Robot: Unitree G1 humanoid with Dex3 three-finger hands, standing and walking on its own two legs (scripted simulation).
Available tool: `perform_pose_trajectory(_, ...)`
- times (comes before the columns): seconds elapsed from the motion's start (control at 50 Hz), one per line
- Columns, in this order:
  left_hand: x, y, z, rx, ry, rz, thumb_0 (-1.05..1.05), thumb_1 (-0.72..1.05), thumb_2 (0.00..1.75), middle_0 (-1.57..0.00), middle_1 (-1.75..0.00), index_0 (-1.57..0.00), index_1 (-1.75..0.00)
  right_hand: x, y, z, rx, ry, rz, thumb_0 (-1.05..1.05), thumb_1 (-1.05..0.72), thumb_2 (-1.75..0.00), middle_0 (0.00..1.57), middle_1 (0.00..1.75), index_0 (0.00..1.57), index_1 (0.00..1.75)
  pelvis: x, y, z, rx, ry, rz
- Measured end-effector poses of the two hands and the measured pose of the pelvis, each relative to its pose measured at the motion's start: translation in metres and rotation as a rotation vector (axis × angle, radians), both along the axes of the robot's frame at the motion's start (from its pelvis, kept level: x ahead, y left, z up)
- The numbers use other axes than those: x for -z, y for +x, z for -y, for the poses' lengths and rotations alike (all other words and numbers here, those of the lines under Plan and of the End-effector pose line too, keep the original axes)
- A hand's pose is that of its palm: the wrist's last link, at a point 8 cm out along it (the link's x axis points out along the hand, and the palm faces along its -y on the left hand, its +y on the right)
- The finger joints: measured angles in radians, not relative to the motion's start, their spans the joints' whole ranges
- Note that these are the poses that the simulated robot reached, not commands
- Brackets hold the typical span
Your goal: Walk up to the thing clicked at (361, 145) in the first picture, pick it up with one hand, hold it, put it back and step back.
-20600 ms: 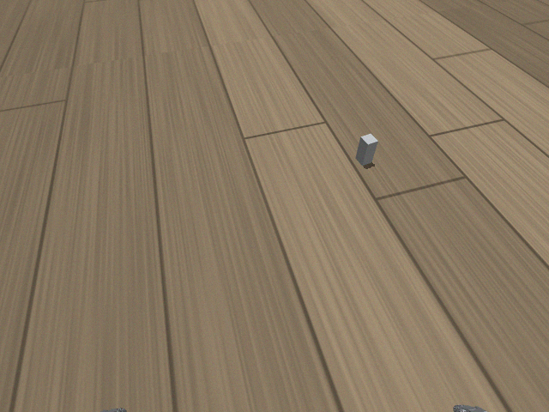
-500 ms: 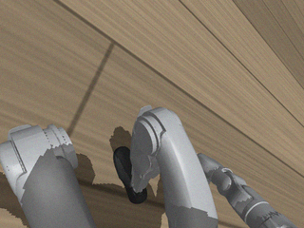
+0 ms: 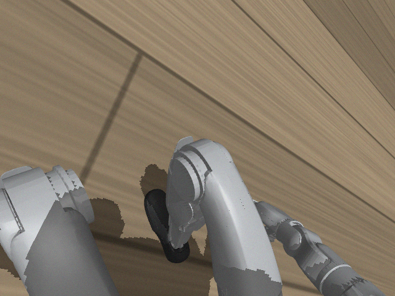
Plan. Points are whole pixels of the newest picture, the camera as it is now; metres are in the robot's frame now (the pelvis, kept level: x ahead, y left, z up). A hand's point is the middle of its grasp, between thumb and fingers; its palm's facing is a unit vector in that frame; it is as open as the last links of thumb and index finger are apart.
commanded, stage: settle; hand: left
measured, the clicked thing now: out of the picture +0.43 +0.36 -0.20
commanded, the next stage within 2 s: lift in 1.64 s
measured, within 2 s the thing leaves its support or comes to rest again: neither
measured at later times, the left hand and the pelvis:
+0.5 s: hand out of the picture +0.40 +0.40 -0.10, palm faces +0.55 -0.84 -0.01, open 8.5 cm; pelvis +0.01 +0.00 +0.02, yaw +2 degrees
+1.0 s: hand out of the picture +0.37 +0.39 +0.00, palm faces +0.55 -0.83 -0.05, open 8.5 cm; pelvis +0.02 -0.01 +0.05, yaw +8 degrees
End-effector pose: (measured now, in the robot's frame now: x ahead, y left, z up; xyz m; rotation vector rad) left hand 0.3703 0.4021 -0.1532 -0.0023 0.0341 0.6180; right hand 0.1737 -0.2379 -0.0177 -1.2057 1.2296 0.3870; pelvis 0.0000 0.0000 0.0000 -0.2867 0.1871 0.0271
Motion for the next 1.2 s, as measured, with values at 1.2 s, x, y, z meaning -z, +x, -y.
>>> perform_pose_trajectory(1.2,-0.187,-0.035,-0.019,0.032,0.042,-0.006,0.03,-0.31,0.98,-0.65,-1.02,-0.92,-1.14,0.017,0.039,0.008,0.407,0.32,0.11,0.01,-0.86,-0.89,0.2,0.3,0.2,0.3,-0.066,0.027,0.016,-0.107,0.111,-0.35)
